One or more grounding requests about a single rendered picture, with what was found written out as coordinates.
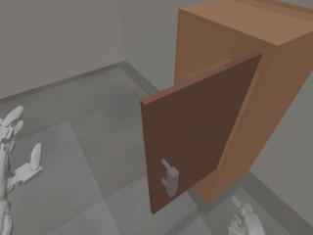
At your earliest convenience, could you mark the handle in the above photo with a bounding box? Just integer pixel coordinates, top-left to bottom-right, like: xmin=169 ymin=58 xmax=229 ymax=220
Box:
xmin=160 ymin=159 xmax=179 ymax=198

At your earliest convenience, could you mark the robot left hand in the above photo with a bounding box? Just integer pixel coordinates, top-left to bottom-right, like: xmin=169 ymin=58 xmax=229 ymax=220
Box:
xmin=0 ymin=106 xmax=42 ymax=200

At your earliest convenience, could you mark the left robot forearm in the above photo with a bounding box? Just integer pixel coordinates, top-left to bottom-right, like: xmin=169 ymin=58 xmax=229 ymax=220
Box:
xmin=0 ymin=199 xmax=13 ymax=235

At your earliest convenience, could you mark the cupboard door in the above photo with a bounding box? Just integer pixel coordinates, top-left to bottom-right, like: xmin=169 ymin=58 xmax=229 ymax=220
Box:
xmin=140 ymin=51 xmax=263 ymax=214

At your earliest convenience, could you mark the robot right hand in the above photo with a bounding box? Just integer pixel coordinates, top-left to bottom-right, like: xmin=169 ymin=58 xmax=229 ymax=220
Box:
xmin=228 ymin=196 xmax=266 ymax=235

